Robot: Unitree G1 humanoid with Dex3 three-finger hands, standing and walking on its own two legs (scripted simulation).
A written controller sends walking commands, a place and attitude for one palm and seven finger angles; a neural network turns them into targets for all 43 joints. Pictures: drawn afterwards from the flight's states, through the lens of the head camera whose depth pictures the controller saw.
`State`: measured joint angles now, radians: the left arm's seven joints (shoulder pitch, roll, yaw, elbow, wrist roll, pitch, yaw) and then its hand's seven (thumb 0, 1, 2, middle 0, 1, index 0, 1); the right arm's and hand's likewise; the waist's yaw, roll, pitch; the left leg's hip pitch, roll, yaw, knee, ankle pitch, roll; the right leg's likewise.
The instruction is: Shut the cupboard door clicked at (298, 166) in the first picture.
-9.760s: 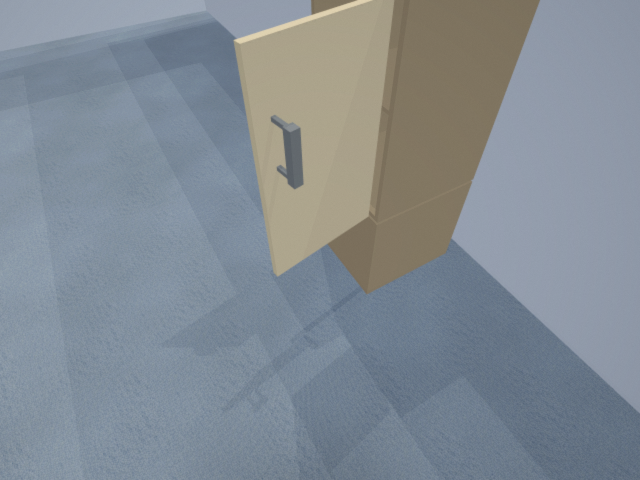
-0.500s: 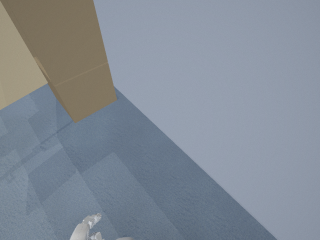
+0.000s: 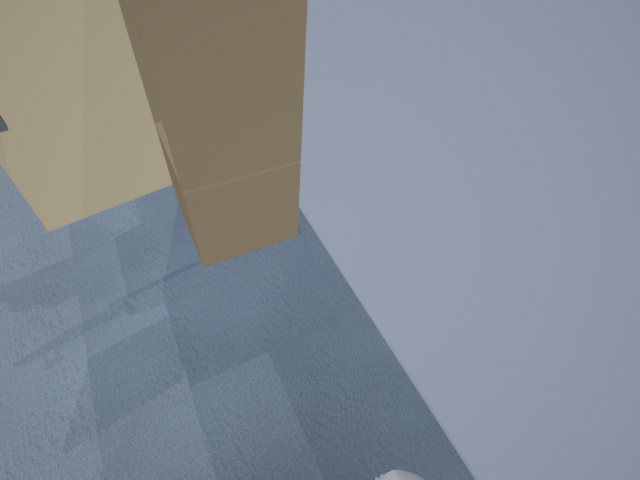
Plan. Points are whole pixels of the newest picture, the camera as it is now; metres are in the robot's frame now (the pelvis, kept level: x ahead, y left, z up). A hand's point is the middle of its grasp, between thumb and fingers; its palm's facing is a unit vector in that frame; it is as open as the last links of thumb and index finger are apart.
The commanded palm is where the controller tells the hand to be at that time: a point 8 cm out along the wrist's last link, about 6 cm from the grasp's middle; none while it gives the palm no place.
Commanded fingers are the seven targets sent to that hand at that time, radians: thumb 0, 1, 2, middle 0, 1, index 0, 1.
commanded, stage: walk to a spot facing it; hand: left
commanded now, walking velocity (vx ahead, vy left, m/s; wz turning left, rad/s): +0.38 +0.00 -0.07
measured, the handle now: out of the picture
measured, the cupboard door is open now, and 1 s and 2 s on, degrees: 100 100 100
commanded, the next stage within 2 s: turn to face it in 0.24 s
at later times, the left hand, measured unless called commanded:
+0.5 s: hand (275, 353) +0.33 +0.10 -0.16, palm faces -0.01 -0.98 -0.17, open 7.4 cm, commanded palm none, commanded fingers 0.00 0.90 0.90 -0.20 -0.30 -0.20 -0.30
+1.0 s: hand (204, 392) +0.26 +0.20 -0.17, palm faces +0.36 -0.90 -0.25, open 7.4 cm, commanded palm none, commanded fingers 0.00 0.90 0.90 -0.20 -0.30 -0.20 -0.30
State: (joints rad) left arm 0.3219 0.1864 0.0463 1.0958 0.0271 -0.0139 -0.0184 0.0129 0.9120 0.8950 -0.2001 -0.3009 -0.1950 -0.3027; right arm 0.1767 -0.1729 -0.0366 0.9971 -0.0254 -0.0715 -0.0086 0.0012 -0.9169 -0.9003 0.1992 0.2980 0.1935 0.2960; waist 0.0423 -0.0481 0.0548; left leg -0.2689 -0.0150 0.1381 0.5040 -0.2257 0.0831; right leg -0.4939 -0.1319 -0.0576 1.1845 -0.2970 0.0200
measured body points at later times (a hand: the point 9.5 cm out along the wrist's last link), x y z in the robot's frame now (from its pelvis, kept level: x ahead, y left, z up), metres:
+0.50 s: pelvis +0.20 -0.07 +0.00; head +0.24 -0.07 +0.45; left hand +0.33 +0.15 -0.14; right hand +0.13 -0.28 -0.16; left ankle +0.14 +0.05 -0.65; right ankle +0.25 -0.15 -0.73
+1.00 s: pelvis +0.27 -0.03 +0.00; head +0.30 +0.01 +0.45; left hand +0.24 +0.25 -0.15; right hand +0.47 -0.23 -0.12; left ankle +0.30 +0.06 -0.74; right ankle +0.30 -0.19 -0.66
